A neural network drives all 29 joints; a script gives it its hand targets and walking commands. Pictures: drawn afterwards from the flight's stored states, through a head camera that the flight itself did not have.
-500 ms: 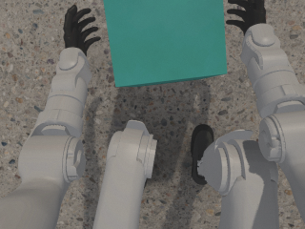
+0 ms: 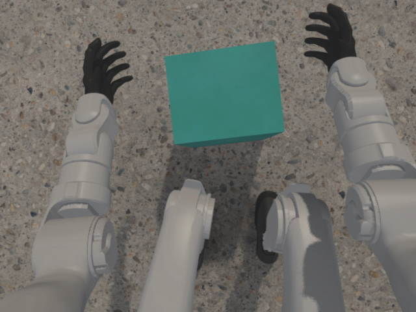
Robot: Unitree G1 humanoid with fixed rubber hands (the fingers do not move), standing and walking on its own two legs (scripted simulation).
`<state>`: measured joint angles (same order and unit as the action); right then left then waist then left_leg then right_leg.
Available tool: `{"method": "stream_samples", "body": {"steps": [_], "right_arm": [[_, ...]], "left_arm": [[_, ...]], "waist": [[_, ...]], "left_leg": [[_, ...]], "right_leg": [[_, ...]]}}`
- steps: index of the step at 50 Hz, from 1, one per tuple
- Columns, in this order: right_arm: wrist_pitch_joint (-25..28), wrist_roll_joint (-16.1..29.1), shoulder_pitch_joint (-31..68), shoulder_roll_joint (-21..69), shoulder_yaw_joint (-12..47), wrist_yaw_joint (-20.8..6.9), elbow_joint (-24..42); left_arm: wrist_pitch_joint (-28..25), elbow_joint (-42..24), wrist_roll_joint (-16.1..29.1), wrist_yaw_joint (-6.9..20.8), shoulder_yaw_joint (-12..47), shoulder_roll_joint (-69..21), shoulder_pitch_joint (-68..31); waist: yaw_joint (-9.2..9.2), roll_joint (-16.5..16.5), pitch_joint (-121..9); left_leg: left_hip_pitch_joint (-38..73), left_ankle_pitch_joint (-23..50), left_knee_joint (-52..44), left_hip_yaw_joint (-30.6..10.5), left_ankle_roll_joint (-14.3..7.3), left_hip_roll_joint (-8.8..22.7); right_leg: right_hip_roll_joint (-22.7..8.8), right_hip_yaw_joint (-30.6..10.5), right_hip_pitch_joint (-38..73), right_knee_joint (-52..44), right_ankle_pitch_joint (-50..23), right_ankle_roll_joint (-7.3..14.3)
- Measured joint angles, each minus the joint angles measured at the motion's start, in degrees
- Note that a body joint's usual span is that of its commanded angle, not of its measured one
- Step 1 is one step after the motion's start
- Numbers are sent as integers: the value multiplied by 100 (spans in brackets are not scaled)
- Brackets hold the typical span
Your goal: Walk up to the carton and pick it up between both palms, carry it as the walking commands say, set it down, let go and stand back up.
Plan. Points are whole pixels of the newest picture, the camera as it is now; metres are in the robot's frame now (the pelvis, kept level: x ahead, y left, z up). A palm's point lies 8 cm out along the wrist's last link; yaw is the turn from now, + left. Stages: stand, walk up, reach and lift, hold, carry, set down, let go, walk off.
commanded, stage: set down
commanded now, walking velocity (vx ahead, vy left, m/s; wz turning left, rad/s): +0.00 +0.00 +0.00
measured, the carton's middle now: (224, 106) +0.48 +0.02 -0.31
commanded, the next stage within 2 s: let go in 0.88 s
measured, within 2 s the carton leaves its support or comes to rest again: neither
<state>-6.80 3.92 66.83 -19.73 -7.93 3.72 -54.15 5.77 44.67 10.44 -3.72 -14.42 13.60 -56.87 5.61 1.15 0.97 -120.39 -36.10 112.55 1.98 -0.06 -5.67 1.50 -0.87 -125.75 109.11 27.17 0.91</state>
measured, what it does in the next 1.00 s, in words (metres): rises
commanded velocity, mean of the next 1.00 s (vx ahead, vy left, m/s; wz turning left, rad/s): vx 0.00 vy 0.00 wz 0.00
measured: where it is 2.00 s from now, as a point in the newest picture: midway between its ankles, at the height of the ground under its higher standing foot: (230, 243)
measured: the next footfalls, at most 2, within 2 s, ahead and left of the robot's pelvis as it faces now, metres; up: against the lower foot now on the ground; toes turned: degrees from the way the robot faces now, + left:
none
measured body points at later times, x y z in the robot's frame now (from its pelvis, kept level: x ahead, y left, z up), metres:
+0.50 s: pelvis +0.02 -0.01 +0.13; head +0.31 -0.03 +0.47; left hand +0.48 +0.23 +0.04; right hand +0.54 -0.17 +0.02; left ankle +0.08 +0.10 -0.41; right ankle +0.12 -0.11 -0.41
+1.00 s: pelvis +0.05 +0.00 +0.23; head +0.31 -0.02 +0.60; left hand +0.48 +0.23 +0.13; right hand +0.52 -0.17 +0.11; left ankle +0.08 +0.10 -0.41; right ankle +0.12 -0.11 -0.41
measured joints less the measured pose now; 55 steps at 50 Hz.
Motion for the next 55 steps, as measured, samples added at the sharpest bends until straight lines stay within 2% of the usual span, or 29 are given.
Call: {"method": "stream_samples", "body": {"steps": [21, 35, 42, 48, 55], "right_arm": [[-423, -377, -586, 277, -218, -115, 618], [-307, -614, -1041, 517, -344, -200, 537], [-116, -809, -1185, 655, -459, -260, 287], [28, -1045, -1408, 858, -546, -132, 293], [84, -1155, -2710, 1235, -406, 146, 1262]], "left_arm": [[289, -394, -317, 392, -383, -101, 584], [93, -211, -598, 570, -584, -257, 1015], [-130, 5, -825, 627, -732, -396, 1169], [-312, 135, -1146, 731, -766, -463, 1261], [-390, -371, -1322, 911, -293, -383, 2262]], "waist": [[71, 54, -697], [95, 101, -896], [96, 93, -929], [51, 63, -854], [-51, -3, -726]], "left_leg": [[1483, 561, -2274, -211, 73, 86], [3053, 1108, -4142, -260, 42, 129], [3739, 1371, -4989, -253, 1, 142], [4096, 1484, -5395, -292, -20, 161], [4772, 1546, -5857, -356, -71, 173]], "right_leg": [[80, -2, 1535, -2218, -451, 61], [90, -100, 3125, -4017, -910, 44], [83, -168, 3813, -4838, -1146, 13], [86, -157, 4203, -5286, -1265, -9], [78, -127, 4925, -5804, -1328, -46]]}}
